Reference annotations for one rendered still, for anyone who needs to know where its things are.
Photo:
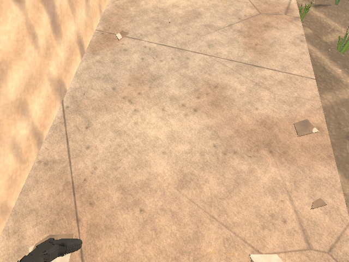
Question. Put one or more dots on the robot left hand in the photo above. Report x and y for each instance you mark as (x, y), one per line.
(50, 249)

